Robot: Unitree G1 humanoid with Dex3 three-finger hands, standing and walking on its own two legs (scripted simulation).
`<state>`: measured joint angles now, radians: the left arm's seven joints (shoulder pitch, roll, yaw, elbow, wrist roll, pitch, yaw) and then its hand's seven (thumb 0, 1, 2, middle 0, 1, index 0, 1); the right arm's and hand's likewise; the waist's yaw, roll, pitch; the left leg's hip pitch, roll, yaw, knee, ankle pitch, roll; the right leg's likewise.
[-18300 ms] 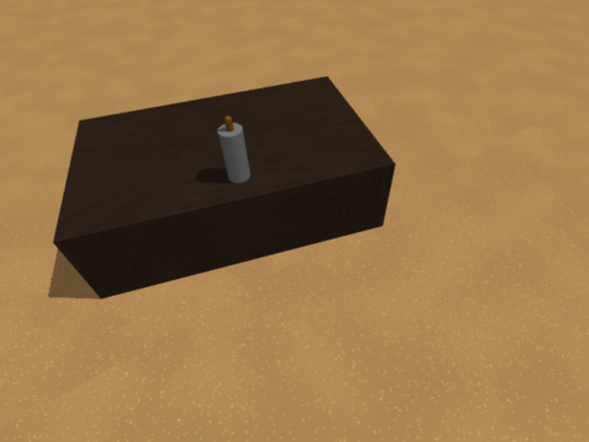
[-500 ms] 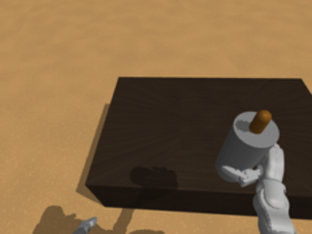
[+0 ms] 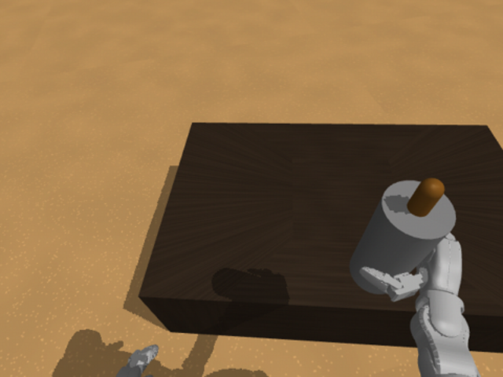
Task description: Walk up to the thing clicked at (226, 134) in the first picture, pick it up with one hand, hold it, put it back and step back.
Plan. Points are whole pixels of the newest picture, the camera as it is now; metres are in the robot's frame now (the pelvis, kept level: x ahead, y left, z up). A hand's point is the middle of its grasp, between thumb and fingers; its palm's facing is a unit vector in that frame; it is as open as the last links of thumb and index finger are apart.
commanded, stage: hold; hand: right
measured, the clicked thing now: (397, 236) +0.32 -0.17 +0.08
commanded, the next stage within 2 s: crouch in 0.10 s
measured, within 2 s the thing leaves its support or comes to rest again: neither
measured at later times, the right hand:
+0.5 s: hand (395, 253) +0.34 -0.19 -0.01, palm faces +0.33 +0.95 -0.02, open 11.6 cm
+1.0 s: hand (385, 246) +0.43 -0.23 -0.14, palm faces +0.33 +0.95 -0.02, open 11.6 cm
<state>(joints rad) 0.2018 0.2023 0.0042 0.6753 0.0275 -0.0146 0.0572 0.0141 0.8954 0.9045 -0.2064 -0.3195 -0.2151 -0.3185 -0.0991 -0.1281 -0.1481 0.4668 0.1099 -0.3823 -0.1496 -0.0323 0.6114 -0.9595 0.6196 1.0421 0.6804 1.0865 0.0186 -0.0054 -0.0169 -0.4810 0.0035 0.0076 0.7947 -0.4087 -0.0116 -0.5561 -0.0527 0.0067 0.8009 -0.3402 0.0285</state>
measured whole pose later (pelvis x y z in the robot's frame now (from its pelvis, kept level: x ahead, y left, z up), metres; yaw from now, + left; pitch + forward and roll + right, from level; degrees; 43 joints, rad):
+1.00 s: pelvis -0.03 -0.01 -0.13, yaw +3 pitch +27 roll +4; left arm 0.19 0.23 -0.02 0.70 0.09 0.00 -0.02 0.01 0.88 0.92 -0.19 -0.30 -0.19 -0.31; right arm -0.63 -0.38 -0.47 1.05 0.08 -0.60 -0.02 -0.03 0.61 -0.97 0.62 1.04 0.68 1.09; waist 0.12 -0.01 -0.15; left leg -1.31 -0.03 0.03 1.42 -0.59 -0.02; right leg -1.41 -0.08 0.06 1.45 -0.52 0.02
